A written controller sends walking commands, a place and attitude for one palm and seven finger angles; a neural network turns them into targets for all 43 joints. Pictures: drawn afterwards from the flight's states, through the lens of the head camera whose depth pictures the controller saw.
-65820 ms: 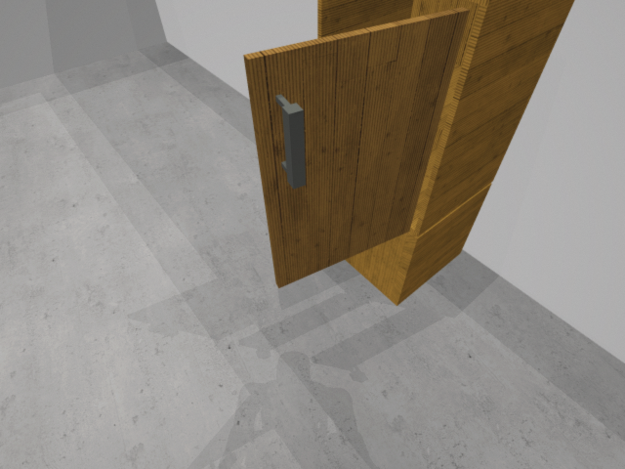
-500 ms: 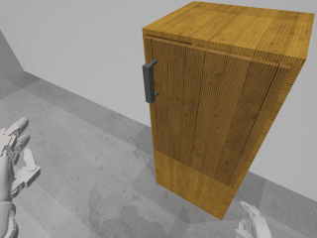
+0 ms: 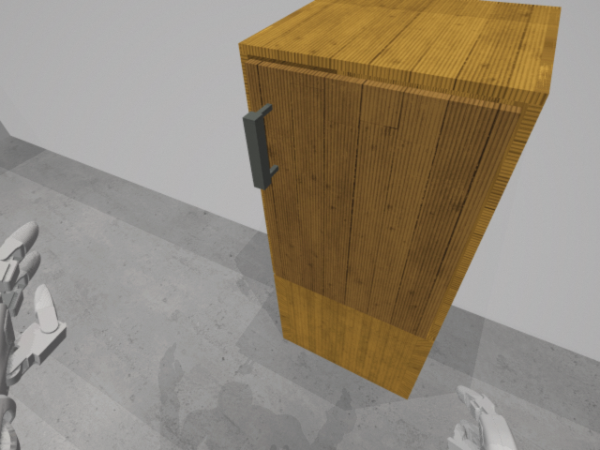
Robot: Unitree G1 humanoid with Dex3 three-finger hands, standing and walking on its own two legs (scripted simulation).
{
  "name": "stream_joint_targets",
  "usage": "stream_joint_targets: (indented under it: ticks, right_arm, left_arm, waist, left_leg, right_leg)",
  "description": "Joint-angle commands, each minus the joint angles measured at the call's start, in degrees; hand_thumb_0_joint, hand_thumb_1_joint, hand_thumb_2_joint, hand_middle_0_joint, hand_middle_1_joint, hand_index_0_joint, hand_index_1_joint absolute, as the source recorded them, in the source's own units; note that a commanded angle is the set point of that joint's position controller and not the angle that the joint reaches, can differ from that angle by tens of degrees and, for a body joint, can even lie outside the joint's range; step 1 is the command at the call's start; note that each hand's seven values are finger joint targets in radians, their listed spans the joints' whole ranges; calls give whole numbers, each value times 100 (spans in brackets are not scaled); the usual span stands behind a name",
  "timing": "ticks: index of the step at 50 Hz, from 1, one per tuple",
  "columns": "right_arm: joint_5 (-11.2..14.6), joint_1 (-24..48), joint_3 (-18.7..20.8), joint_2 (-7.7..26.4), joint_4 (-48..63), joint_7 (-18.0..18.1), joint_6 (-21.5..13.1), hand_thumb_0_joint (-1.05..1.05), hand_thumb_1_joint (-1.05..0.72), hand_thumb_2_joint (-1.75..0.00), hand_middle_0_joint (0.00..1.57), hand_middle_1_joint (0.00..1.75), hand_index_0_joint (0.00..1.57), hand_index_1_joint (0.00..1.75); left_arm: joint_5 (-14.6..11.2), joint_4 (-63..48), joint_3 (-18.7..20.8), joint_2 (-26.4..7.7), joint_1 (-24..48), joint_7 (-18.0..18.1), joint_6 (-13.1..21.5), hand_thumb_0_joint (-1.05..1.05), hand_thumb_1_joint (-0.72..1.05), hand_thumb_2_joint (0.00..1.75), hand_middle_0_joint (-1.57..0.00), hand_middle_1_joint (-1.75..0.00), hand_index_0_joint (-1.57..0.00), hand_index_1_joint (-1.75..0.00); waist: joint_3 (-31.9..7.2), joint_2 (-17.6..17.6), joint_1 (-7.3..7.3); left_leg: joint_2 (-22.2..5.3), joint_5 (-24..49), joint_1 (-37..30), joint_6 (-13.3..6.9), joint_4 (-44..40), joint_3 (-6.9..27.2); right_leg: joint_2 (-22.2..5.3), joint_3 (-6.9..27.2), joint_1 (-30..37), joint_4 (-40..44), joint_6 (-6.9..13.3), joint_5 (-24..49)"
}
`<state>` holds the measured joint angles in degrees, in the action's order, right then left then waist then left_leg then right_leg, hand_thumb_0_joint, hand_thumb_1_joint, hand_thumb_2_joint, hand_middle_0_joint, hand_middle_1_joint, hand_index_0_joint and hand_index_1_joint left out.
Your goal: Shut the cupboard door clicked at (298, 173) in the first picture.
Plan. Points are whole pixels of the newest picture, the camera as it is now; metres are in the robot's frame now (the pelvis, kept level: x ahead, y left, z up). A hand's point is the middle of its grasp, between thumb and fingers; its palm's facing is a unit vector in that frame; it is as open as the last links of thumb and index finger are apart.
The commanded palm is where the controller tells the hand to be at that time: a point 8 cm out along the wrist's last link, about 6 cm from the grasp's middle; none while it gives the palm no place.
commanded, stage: step back with the hand held close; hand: left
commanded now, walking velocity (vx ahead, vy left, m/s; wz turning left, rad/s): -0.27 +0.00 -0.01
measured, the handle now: (264, 147) +0.60 +0.12 +0.11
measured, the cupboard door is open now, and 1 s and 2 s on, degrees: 0 0 0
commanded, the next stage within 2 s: stop stepping back and stand still in 1.10 s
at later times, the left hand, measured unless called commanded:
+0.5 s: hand out of the picture +0.13 +0.28 +0.15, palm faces +0.44 -0.77 -0.45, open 7.4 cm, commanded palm +0.07 +0.32 +0.18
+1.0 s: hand out of the picture +0.05 +0.31 +0.18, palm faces +0.52 -0.76 -0.40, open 7.4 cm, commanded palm -0.01 +0.32 +0.18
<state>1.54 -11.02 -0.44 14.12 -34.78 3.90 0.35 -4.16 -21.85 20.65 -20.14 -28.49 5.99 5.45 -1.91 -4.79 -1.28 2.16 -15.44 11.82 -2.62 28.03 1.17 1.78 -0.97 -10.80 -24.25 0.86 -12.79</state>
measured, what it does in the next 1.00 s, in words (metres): walks backwards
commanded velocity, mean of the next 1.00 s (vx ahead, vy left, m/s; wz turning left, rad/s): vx -0.32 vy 0.00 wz -0.01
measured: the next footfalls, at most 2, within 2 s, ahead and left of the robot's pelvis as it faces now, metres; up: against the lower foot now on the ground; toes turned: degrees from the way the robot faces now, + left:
right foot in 1.14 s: -0.29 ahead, -0.13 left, +0.00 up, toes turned -3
left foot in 1.52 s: -0.14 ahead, +0.12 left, +0.00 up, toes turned -3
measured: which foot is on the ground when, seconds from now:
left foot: down 0.00-1.00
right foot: down 0.00-0.80, up 0.82-1.00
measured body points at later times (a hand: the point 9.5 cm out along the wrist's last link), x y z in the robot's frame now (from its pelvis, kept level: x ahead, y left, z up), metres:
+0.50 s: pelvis -0.07 +0.02 -0.02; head -0.08 +0.02 +0.43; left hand +0.10 +0.32 +0.18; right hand +0.09 -0.23 -0.09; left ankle -0.01 +0.09 -0.74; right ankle +0.00 -0.11 -0.74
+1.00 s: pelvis -0.14 +0.02 -0.01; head -0.15 +0.06 +0.43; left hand +0.01 +0.34 +0.20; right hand +0.01 -0.20 -0.09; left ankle -0.01 +0.09 -0.74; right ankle -0.23 -0.13 -0.68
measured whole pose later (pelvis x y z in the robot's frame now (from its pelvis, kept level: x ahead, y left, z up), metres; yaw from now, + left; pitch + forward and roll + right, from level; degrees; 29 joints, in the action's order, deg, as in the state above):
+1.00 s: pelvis -0.14 +0.02 -0.01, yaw +0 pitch +2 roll -6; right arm 0.1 -13.6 0.2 9.0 -36.8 3.3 -4.5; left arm -2.6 -32.4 29.1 -25.5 -29.9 10.0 14.5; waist -3.7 -0.6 -0.1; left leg -3.0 -3.7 30.7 -4.2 31.4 -1.3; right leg 4.2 0.4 -19.2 -54.0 -0.9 -27.7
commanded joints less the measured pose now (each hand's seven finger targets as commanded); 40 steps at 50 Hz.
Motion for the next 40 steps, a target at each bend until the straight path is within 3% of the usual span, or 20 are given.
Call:
stream_joint_targets:
  ticks: [1,4,8,10,13,14,18,19,20,23,24,26,28,32,34,35,37,38,39,40]
  right_arm:
    - [-7,643,309,587,1061,105,-156,0,-90,-90,20,30,20,30]
    - [-4,659,351,624,1117,162,-63,0,-90,-90,20,30,20,30]
    - [28,599,366,633,1228,195,-2,0,-90,-90,20,30,20,30]
    - [10,598,358,638,1254,211,-23,0,-90,-90,20,30,20,30]
    - [-4,544,377,703,1267,198,-59,0,-90,-90,20,30,20,30]
    - [-24,544,399,741,1258,211,-83,0,-90,-90,20,30,20,30]
    - [-9,448,397,729,1307,182,-146,0,-90,-90,20,30,20,30]
    - [-30,451,420,784,1296,188,-171,0,-90,-90,20,30,20,30]
    - [-28,415,395,723,1295,183,-190,0,-90,-90,20,30,20,30]
    - [-69,353,409,757,1298,176,-282,0,-90,-90,20,30,20,30]
    - [-83,371,427,789,1284,181,-314,0,-90,-90,20,30,20,30]
    - [-86,343,399,726,1273,176,-347,0,-90,-90,20,30,20,30]
    - [-89,279,414,703,1245,149,-363,0,-90,-90,20,30,20,30]
    - [-155,206,376,576,1073,58,-380,0,-90,-90,20,30,20,30]
    - [-166,201,373,543,977,24,-344,0,-90,-90,20,30,20,30]
    - [-142,193,335,475,983,7,-328,0,-90,-90,20,30,20,30]
    - [-111,188,355,511,1006,20,-306,0,-90,-90,20,30,20,30]
    - [-101,179,361,559,1039,43,-308,0,-90,-90,20,30,20,30]
    - [-114,221,379,622,1075,91,-353,0,-90,-90,20,30,20,30]
    - [-113,289,358,677,1113,125,-425,0,-90,-90,20,30,20,30]
  left_arm:
    - [-17,-1424,867,-1373,33,212,508,0,90,90,-20,-30,-20,-30]
    - [-28,-1492,1127,-1619,-19,272,518,0,90,90,-20,-30,-20,-30]
    - [-9,-1580,1040,-1527,-59,298,559,0,90,90,-20,-30,-20,-30]
    - [19,-1579,981,-1454,-86,295,571,0,90,90,-20,-30,-20,-30]
    - [81,-1508,948,-1373,-11,307,613,0,90,90,-20,-30,-20,-30]
    - [112,-1465,1074,-1482,-44,317,642,0,90,90,-20,-30,-20,-30]
    - [234,-1474,1001,-1315,146,334,756,0,90,90,-20,-30,-20,-30]
    - [282,-1532,1122,-1444,220,341,792,0,90,90,-20,-30,-20,-30]
    - [297,-1586,999,-1294,295,337,825,0,90,90,-20,-30,-20,-30]
    - [367,-1775,1080,-1342,466,362,923,0,90,90,-20,-30,-20,-30]
    - [395,-1886,1218,-1508,519,369,954,0,90,90,-20,-30,-20,-30]
    - [392,-1865,1142,-1394,534,380,983,0,90,90,-20,-30,-20,-30]
    - [405,-1776,1121,-1353,551,399,994,0,90,90,-20,-30,-20,-30]
    - [339,-1785,1067,-1417,535,490,1044,0,90,90,-20,-30,-20,-30]
    - [287,-1746,1161,-1542,412,563,1050,0,90,90,-20,-30,-20,-30]
    - [257,-1775,1060,-1448,327,560,1056,0,90,90,-20,-30,-20,-30]
    - [238,-1923,1229,-1613,221,594,1097,0,90,90,-20,-30,-20,-30]
    - [231,-2067,1241,-1613,182,598,1138,0,90,90,-20,-30,-20,-30]
    - [232,-2177,1398,-1717,58,620,1173,0,90,90,-20,-30,-20,-30]
    - [276,-2364,1370,-1584,93,608,1220,0,90,90,-20,-30,-20,-30]
  waist:
    - [-850,328,85]
    - [-894,301,73]
    - [-790,254,80]
    - [-689,44,69]
    - [-431,-12,81]
    - [-388,-56,61]
    - [-146,-36,136]
    - [-143,-118,128]
    - [-143,-97,153]
    - [-188,-131,158]
    - [-234,-187,147]
    - [-209,-15,154]
    - [-83,218,169]
    - [69,943,219]
    - [-135,1188,235]
    - [-256,1271,249]
    - [-425,1056,267]
    - [-404,707,290]
    - [-442,85,272]
    - [-440,-981,278]
  left_leg:
    - [-606,1931,8,77,-74,415]
    - [-681,2141,174,66,-156,469]
    - [-812,2052,543,22,-365,595]
    - [-904,1847,780,-23,-558,687]
    - [-1039,490,1633,-174,-896,866]
    - [-1057,56,1885,-223,-991,904]
    - [-1116,-1851,2983,-405,-1195,1063]
    - [-1139,-2118,3117,-436,-1245,1117]
    - [-1160,-2286,3249,-461,-1230,1122]
    - [-1192,-2644,3562,-520,-1165,1187]
    - [-1185,-2614,3490,-516,-1145,1205]
    - [-1138,-2678,3600,-505,-938,1111]
    - [-923,-2747,3523,-429,-458,921]
    - [-471,-1644,2048,-52,1009,608]
    - [-376,-1127,1371,73,1536,422]
    - [-396,-1020,1247,72,1532,410]
    - [-496,-1093,1051,-5,1105,496]
    - [-628,-1334,1083,-89,672,695]
    - [-940,-1646,1439,-234,-122,1097]
    - [-1612,-2593,2462,-503,-1251,1871]
  right_leg:
    - [-965,689,235,-70,179,1995]
    - [-846,639,265,-248,98,2081]
    - [-649,562,337,-518,-1,1893]
    - [-549,501,380,-636,-55,1627]
    - [-417,529,600,-826,-110,927]
    - [-399,550,712,-846,-113,864]
    - [-362,631,1042,-1111,-122,380]
    - [-316,639,1073,-1152,-130,251]
    - [-322,611,1111,-1258,-133,171]
    - [-276,661,1202,-1480,-119,15]
    - [-254,668,1155,-1481,-118,47]
    - [-330,766,1103,-1482,-85,-110]
    - [-532,1134,664,-1074,48,-702]
    - [-1441,2076,-1310,357,549,-1862]
    - [-1730,2064,-1790,635,699,-1744]
    - [-1753,1843,-1766,554,665,-1610]
    - [-1523,1477,-1856,288,486,-1591]
    - [-1262,1214,-1923,6,351,-1657]
    - [-857,891,-1589,-644,192,-1501]
    - [-236,418,-698,-2153,-25,-1046]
